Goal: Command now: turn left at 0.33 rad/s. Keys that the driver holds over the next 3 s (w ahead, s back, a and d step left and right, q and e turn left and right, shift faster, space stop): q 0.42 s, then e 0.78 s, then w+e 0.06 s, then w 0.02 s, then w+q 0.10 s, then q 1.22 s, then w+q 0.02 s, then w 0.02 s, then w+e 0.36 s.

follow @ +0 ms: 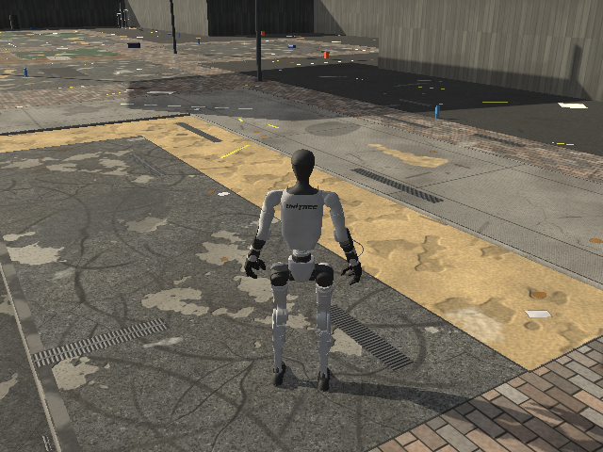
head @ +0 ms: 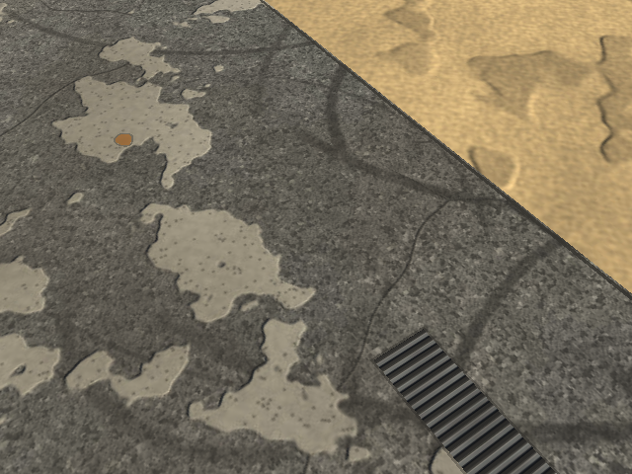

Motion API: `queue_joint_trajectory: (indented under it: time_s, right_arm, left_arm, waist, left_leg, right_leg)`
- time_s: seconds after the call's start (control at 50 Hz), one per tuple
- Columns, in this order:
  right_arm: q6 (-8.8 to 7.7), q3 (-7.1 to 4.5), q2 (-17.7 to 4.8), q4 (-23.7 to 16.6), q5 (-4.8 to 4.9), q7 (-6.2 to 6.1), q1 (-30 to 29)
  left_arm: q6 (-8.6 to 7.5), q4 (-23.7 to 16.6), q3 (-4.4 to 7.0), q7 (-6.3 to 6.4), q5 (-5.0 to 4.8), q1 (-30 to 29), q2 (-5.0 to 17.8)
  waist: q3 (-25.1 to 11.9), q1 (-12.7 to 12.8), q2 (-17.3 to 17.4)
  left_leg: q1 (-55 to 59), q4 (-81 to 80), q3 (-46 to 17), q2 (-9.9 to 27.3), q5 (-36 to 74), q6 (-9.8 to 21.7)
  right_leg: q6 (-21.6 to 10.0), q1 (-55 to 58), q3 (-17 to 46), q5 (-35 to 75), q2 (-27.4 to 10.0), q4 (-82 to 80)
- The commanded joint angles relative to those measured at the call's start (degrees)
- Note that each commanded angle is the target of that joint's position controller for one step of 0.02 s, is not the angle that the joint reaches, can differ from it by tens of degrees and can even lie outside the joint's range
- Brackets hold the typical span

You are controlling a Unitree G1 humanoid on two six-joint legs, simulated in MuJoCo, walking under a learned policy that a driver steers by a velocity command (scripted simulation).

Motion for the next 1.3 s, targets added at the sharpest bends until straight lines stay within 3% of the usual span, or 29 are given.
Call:
queue_joint_trajectory:
  time_s: [0.02,0.08,0.16,0.18,0.2,0.22,0.24,0.26,0.28,0.3,0.42,0.56,0.62,0.68,0.7,0.72,0.76,0.84,0.86,0.9,0.92,0.94,0.96,0.98,1.0,1.02,1.08,1.2,1.3]
  right_arm:
    - [0.25,-2.09,-5.57,-5.3,0.65,0.24,-3.47]
    - [1.04,-1.8,-4.26,-5.57,0.52,0.92,-2.23]
    - [1.29,-2.39,-5.21,-5.76,0.68,2.62,1.72]
    - [1.25,-3.06,-6.37,-5.33,0.38,2.47,3.88]
    - [1.06,-4.65,-12.11,-6.37,0.28,1.58,4.54]
    - [0.1,-5.16,-17.59,-7.94,-1.56,1.61,5.63]
    - [-1.36,-4.34,-15.08,-8.43,-2.84,2.06,6.45]
    - [-2.37,-3.92,-13.59,-8.82,-2.26,1.88,3.3]
    - [-2.62,-3.82,-12.35,-9.13,-0.95,1.36,0.59]
    - [-2.42,-3.38,-10.92,-9.53,-0.03,0.74,-1.32]
    - [-1.47,-2.89,-9.9,-10.49,-0.01,-0.99,1.01]
    - [-1.28,-0.09,-4.62,-8.59,-2.43,-0.73,-1.63]
    - [-1.2,-0.13,-6.27,-7.16,-2.44,-0.18,-2.42]
    - [-0.98,-0.85,-8.27,-5.92,-1.21,-0.61,-0.73]
    - [-1.22,-1.14,-8.47,-6.14,-1.91,-0.85,1.27]
    - [-1.36,-1.35,-8.08,-6.56,-2.09,-1.03,1.66]
    - [-0.91,-1.49,-6.65,-7.32,-1.6,-1.67,-1.57]
    - [0.21,-1.73,-3.45,-9.26,-1.38,-1.64,-2.16]
    - [-0.09,-1.81,-3.24,-9.29,-1.27,-1.34,-1.15]
    - [-0.86,-2.2,-3.79,-8.38,-0.97,-0.85,2.19]
    - [-0.93,-2.97,-6.46,-8.04,-1.35,-0.85,3.72]
    - [-0.63,-4.05,-10.96,-8.18,-1.69,-0.79,2.13]
    - [-0.9,-3.56,-9.96,-9.49,-2.55,-0.55,1.53]
    - [-1.33,-2.56,-7.51,-10.36,-2.8,-0.61,1.01]
    - [-1.67,-2.24,-6.7,-10.94,-2.47,-0.75,-0.93]
    - [-1.99,-2.39,-7.09,-11.14,-1.7,-0.86,-2.68]
    - [-1.71,-2.51,-7.56,-10.05,-1.29,-1.82,-0.02]
    - [-0.28,-3.64,-10.62,-9.85,-1.18,-2.08,1.49]
    - [-1.49,-4.23,-12.05,-8.73,0.59,0.01,3.26]
  left_arm:
    - [-0.97,-3.67,2.84,1.2,0.27,-0.29,10.69]
    - [-1.05,-4.09,3.42,1.07,-0.97,-4.44,11.62]
    - [0.04,-3.47,3.71,0.84,-2.21,-5.51,12.0]
    - [0.05,-2.42,3.47,0.66,-2.41,-3.06,10.76]
    - [-0.11,-2.27,2.85,0.25,-0.66,0.06,8.35]
    - [-0.29,-6.24,1.65,0.56,1.06,-5.2,5.2]
    - [-0.33,-6.14,2.48,0.82,-0.24,-6.7,8.24]
    - [-0.28,-5.82,2.91,0.8,-1.31,-6.39,9.36]
    - [-0.26,-4.55,3.4,1.09,-1.16,-5.38,10.06]
    - [-0.23,-4.12,3.75,1.52,-0.76,-5.63,10.74]
    - [-0.95,-4.06,3.44,1.07,-0.94,-5.16,8.12]
    - [-1.5,-1.65,1.94,-0.3,-1.08,-3.79,6.23]
    - [-2.06,-1.42,1.96,-0.8,-1.58,-3.64,7.89]
    - [-2.66,-1.83,2.19,-1.1,-0.98,-2.63,10.55]
    - [-2.67,-2.3,2.71,-1.02,-0.93,-2.47,13.48]
    - [-2.41,-1.8,3.25,-1.28,-1.66,-2.3,14.81]
    - [-2.1,-1.99,3.15,-1.52,-2.12,-1.33,12.74]
    - [-2.2,-2.78,3.21,-1.07,-1.47,-1.16,12.91]
    - [-2.17,-3.22,3.23,-0.95,-1.62,-2.17,12.96]
    - [-1.46,-4.38,3.32,-0.55,-2.44,-5.67,12.85]
    - [-0.99,-5.22,3.01,-0.35,-2.63,-6.37,11.41]
    - [-0.62,-6.08,2.46,-0.33,-2.5,-4.59,9.2]
    - [-0.76,-6.07,2.72,-0.37,-1.61,-2.85,10.38]
    - [-0.8,-5.12,3.9,-0.59,-1.66,-1.29,12.9]
    - [-0.31,-3.95,4.42,-0.69,-2.28,0.03,12.94]
    - [0.25,-3.49,4.27,-0.56,-2.49,0.5,11.74]
    - [0.66,-5.24,2.97,-1.08,-2.67,-3.26,8.51]
    - [0.95,-9.62,1.81,-3.05,-2.53,-7.73,7.24]
    - [1.67,-11.55,1.71,-3.88,-2.43,-9.09,7.17]
  waist:
    - [-0.59,2.53,-11.38]
    - [-1.72,1.29,-8.36]
    - [-5.46,-0.43,-8.93]
    - [-6.24,-0.85,-5.84]
    - [-6.03,0.52,7.67]
    - [-7.12,-0.56,17.8]
    - [-10.44,-2.5,8.4]
    - [-7.28,-0.7,6.11]
    - [-5.2,0.52,3.06]
    - [-4.2,0.97,2.75]
    - [-6.13,0.78,3.77]
    - [-4.58,-0.44,5.74]
    - [-2.31,-0.4,5.13]
    - [-2.34,0.99,1.36]
    - [-3.96,-0.78,-2.72]
    - [-5.38,-1.87,-7.13]
    - [-6.03,0.2,-9.28]
    - [-5.88,0.55,-14.74]
    - [-6.17,0.03,-14.93]
    - [-7.11,-1.95,-12.16]
    - [-7.71,-1.63,-7.45]
    - [-5.04,1.3,5.81]
    - [-5.28,0.5,12.37]
    - [-5.11,1.0,6.8]
    - [-4.52,2.65,2.33]
    - [-2.96,3.31,1.23]
    - [-2.73,0.94,4.1]
    - [-4.64,-1.34,5.67]
    - [-2.41,-1.94,5.81]
  left_leg:
    - [-11.71,18.1,0.26,1.36,-14.14,0.02]
    - [-8.78,12.52,1.95,3.09,-7.95,-0.99]
    - [3.02,-4.8,7.98,-0.65,6.14,0.45]
    - [8.54,-11.24,6.61,-2.02,12.13,2.11]
    - [16.1,-16.42,-7.87,6.22,31.49,6.26]
    - [17.12,-19.92,-31.67,20.89,44.62,19.5]
    - [16.78,-20.97,-31.76,21.74,38.33,23.19]
    - [14.74,-20.77,-25.96,18.91,33.15,20.71]
    - [13.61,-20.59,-21.48,15.22,26.6,16.94]
    - [12.78,-20.6,-19.57,13.46,24.37,14.51]
    - [14.69,-21.1,-17.62,9.84,25.91,14.16]
    - [7.51,-23.05,-11.81,8.11,16.86,13.5]
    - [6.89,-22.14,-12.38,8.89,16.3,13.4]
    - [9.33,-17.55,-10.96,7.36,21.15,10.08]
    - [9.27,-14.55,-8.61,4.56,19.37,8.33]
    - [9.01,-12.7,-4.41,0.61,17.64,6.75]
    - [8.67,-7.13,0.76,-2.58,14.48,4.55]
    - [1.01,-0.95,1.15,-5.6,-0.09,3.24]
    - [0.13,-1.54,0.46,-5.25,-3.45,3.34]
    - [5.49,-11.35,-0.27,-3.27,3.82,3.73]
    - [10.73,-16.54,-4.11,1.52,10.52,4.84]
    - [13.44,-20.15,-14.39,9.68,18.49,9.41]
    - [14.48,-21.66,-23.7,19.5,31.21,16.73]
    - [14.54,-20.76,-23.12,21.95,38.73,19.64]
    - [14.24,-19.69,-17.71,19.8,39.81,18.14]
    - [14.71,-19.55,-13.0,17.3,38.23,15.95]
    - [18.21,-19.82,-4.78,13.49,42.57,14.44]
    - [20.0,-20.69,0.95,15.78,40.93,15.03]
    - [14.34,-24.56,0.5,17.3,9.96,13.85]
  right_leg:
    - [-14.22,3.05,16.83,28.59,-21.58,-10.82]
    - [-11.63,3.37,9.55,31.66,-18.74,-8.87]
    - [-7.75,2.32,2.69,29.63,-15.94,-1.42]
    - [-4.83,-0.47,-0.06,22.89,-13.66,4.59]
    - [0.87,-11.25,-5.42,4.7,-8.31,18.47]
    - [4.42,-24.53,-1.71,-23.83,1.66,31.44]
    - [3.9,-24.53,5.84,-23.93,0.45,40.18]
    - [2.98,-25.97,6.5,-18.78,-0.8,41.43]
    - [2.73,-26.44,6.52,-13.27,-2.18,39.3]
    - [2.88,-26.44,6.93,-8.99,-2.95,36.73]
    - [5.44,-23.8,6.96,-1.12,-0.38,29.33]
    - [6.28,-9.28,4.4,2.41,-4.47,11.66]
    - [4.88,-5.95,2.92,1.84,-3.56,4.94]
    - [2.3,-2.58,4.3,17.38,-3.81,-5.2]
    - [0.78,-1.02,7.48,30.18,-6.19,-2.22]
    - [-1.63,-1.22,9.65,32.39,-6.57,-0.78]
    - [-4.79,-3.27,14.85,27.28,-8.51,-3.61]
    - [-10.87,-0.92,26.37,24.97,-13.59,-7.39]
    - [-10.99,-0.03,27.38,25.39,-14.01,-7.15]
    - [-7.66,-2.46,24.55,23.95,-10.93,-4.0]
    - [-4.34,-6.91,20.34,17.89,-7.07,1.29]
    - [-0.04,-16.24,10.32,4.43,1.25,10.16]
    - [2.33,-20.97,7.34,-16.61,3.08,21.38]
    - [3.04,-22.61,10.17,-19.47,1.47,32.8]
    - [3.34,-22.91,10.52,-16.87,0.69,37.24]
    - [3.82,-24.61,10.1,-12.81,-0.2,37.22]
    - [5.87,-25.73,6.31,-5.27,-0.98,32.76]
    - [5.98,-18.64,0.95,-3.11,-3.13,18.3]
    - [1.53,-11.18,-2.21,-4.86,-2.34,7.49]
Next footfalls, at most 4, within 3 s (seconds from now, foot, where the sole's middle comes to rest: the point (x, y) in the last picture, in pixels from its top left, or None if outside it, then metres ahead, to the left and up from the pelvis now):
0.20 left None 0.03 0.13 -0.77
0.68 right None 0.10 -0.09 -0.77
1.36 right None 0.06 -0.11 -0.77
1.84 left None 0.25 0.09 -0.77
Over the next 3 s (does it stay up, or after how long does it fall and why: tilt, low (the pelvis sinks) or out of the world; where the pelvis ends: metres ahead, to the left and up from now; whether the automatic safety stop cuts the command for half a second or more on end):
stays up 0.25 0.03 0.01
